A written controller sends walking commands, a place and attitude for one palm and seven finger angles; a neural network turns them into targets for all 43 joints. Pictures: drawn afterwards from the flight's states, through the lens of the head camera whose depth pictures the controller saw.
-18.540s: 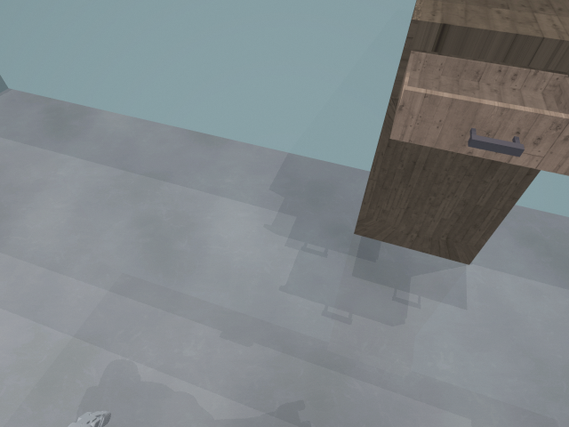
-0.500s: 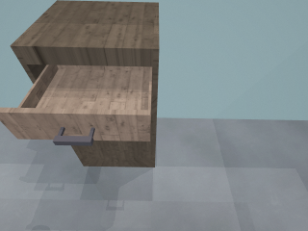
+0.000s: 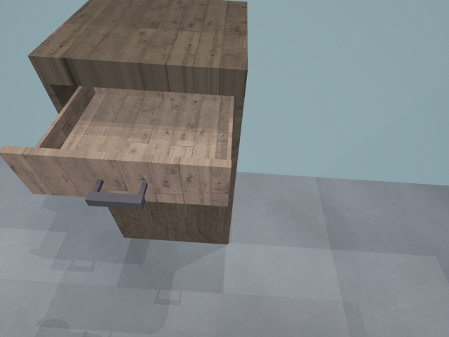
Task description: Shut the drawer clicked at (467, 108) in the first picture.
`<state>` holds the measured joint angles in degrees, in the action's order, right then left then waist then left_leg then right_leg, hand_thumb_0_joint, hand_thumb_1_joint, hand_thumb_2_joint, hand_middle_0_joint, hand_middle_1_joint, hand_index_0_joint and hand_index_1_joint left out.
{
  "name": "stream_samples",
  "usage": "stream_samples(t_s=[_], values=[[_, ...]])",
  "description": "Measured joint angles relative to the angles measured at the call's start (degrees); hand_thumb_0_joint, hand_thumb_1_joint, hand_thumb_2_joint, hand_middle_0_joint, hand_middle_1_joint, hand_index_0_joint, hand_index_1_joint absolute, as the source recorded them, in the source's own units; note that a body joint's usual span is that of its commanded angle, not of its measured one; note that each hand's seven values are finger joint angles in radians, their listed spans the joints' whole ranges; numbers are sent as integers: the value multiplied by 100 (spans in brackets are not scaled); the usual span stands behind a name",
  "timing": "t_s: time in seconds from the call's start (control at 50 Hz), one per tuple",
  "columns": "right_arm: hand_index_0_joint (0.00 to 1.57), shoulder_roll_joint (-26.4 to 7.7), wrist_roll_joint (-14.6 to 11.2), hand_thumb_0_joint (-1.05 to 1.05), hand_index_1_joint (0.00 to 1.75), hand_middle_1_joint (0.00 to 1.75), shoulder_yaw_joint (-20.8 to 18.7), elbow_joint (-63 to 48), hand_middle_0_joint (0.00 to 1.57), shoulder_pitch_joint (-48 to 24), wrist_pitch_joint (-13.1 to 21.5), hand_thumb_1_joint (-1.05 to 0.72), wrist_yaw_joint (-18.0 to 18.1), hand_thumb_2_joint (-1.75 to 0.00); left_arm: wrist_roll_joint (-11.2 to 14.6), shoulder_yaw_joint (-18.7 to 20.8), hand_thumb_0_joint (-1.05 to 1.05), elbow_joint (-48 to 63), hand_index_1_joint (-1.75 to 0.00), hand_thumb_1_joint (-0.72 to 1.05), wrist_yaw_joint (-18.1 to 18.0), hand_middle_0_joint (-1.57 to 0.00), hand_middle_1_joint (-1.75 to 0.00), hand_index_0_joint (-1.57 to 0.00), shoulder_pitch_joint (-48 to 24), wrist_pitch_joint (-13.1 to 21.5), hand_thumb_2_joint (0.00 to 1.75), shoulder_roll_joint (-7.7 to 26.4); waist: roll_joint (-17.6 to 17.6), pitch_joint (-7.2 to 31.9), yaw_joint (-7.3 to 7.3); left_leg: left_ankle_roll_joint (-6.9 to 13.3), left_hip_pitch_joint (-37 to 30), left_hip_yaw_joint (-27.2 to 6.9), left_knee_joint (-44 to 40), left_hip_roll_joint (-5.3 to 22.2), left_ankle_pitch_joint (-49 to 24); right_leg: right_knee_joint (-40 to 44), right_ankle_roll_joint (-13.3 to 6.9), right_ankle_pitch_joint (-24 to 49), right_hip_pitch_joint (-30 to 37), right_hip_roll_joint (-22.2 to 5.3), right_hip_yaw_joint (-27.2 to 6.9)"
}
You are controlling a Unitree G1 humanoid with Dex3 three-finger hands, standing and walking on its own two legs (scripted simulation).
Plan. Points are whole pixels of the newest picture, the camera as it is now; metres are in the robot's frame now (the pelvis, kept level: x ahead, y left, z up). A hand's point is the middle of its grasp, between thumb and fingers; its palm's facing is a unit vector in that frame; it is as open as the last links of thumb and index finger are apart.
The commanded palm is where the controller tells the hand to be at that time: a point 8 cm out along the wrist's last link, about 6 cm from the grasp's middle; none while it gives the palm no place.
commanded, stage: come to a stop and stand still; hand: left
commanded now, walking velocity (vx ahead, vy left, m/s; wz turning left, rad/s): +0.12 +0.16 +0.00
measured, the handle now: (118, 192) +0.37 +0.26 +0.00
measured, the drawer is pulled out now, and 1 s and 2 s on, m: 0.23 0.23 0.23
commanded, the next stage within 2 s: look again from close up in 1.06 s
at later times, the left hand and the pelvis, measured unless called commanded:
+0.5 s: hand out of the picture +0.09 +0.17 -0.17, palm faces +0.05 -0.97 -0.22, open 7.3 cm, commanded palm none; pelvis +0.02 +0.00 +0.00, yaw +1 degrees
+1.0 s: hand out of the picture -0.02 +0.14 -0.17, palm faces +0.06 -0.98 -0.19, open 7.3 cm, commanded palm none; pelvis +0.00 -0.03 +0.01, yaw +1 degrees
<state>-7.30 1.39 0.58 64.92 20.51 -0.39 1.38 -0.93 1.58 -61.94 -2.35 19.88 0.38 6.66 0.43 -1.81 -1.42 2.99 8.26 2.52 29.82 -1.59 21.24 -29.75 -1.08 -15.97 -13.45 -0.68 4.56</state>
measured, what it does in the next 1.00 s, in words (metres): steps on the spot: right foot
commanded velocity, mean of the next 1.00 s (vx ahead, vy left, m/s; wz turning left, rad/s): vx -0.03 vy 0.00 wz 0.00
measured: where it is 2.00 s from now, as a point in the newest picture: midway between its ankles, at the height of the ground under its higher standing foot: outside the picture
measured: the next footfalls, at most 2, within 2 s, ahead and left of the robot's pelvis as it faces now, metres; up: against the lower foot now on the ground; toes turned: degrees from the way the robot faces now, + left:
right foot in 0.30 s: +0.09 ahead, -0.11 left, +0.00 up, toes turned +0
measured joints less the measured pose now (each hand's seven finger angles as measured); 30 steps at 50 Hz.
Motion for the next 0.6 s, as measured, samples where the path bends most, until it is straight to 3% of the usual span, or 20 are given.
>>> stream_samples(t_s=[0.08,0.12,0.18,0.26,0.3,0.38,0.44,0.6], values=[[20,-10,24,0,30,30,-9,-142,19,105,124,-91,39,-90,-27,52,0,13,-29,90,5,-20,-30,-20,-14,-129,89,88,141,-24,15,125,-108,110,-99,-162,39,-650,-83,-528,-229,-137,-108],[20,0,37,0,30,30,18,-183,19,163,190,-91,97,-90,-28,38,0,17,-29,91,-9,-20,-30,-20,-118,-167,89,113,114,-72,82,186,-207,106,-226,-214,5,-1318,-93,-987,-444,-131,-147],[20,71,38,0,30,30,74,-164,19,229,242,-91,160,-90,7,35,0,74,-29,91,-26,-19,-30,-20,-386,-165,89,150,62,-168,173,199,-400,13,-498,-272,-121,-1713,-43,-1033,-618,-128,-161],[20,185,-3,0,30,30,101,-69,19,205,220,-90,187,-90,55,49,1,230,-29,93,-48,-19,-30,-20,-762,-119,89,259,4,-295,179,138,-602,-83,-722,-299,-208,-936,-10,-469,-473,-114,-198],[20,225,-43,0,30,30,77,-62,20,174,194,-90,181,-90,67,38,1,337,-29,92,-41,-19,-30,-20,-874,-38,89,315,22,-328,166,97,-591,-96,-588,-333,-125,-300,-47,395,-268,-112,-309],[21,138,-94,0,30,30,-60,-124,20,-101,98,-90,159,-90,88,-14,0,373,-29,92,-43,-19,-30,-20,-987,59,89,285,-139,-310,227,-34,-403,-109,-198,-225,99,-316,8,79,-269,-10,-299],[20,85,-96,0,30,30,-119,-208,20,-338,78,-90,141,-90,86,-44,0,366,-29,91,-50,-19,-30,-20,-1038,19,89,257,-110,-269,266,-7,-353,-96,-228,-218,80,-361,-5,46,-358,-1,-307],[20,-115,-38,1,30,30,-134,-319,20,-641,77,-92,128,-90,65,-49,-1,391,-29,93,-59,-20,-30,-21,-1014,-90,89,147,5,-234,101,-35,-404,-22,-455,-176,-155,-106,-34,320,-315,58,-369]])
